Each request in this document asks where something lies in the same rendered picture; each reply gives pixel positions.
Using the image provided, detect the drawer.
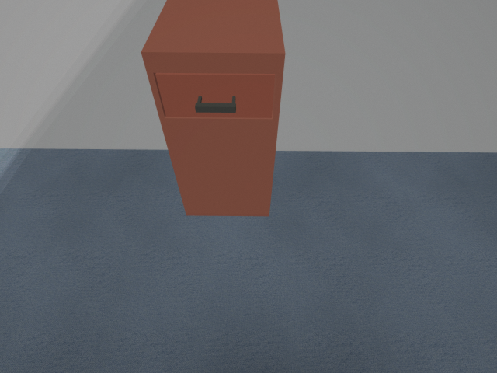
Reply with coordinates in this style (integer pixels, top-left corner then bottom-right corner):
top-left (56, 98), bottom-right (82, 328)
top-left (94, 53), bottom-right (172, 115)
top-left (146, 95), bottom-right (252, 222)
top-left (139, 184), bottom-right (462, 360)
top-left (155, 73), bottom-right (275, 118)

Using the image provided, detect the handle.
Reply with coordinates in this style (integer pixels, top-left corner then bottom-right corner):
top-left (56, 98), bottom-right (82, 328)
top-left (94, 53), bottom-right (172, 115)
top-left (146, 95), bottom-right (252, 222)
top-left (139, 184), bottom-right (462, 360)
top-left (195, 96), bottom-right (236, 113)

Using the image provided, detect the cabinet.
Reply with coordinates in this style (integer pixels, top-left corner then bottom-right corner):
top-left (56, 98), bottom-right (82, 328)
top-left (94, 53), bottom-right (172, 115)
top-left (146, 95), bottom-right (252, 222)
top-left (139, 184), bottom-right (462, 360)
top-left (141, 0), bottom-right (285, 216)

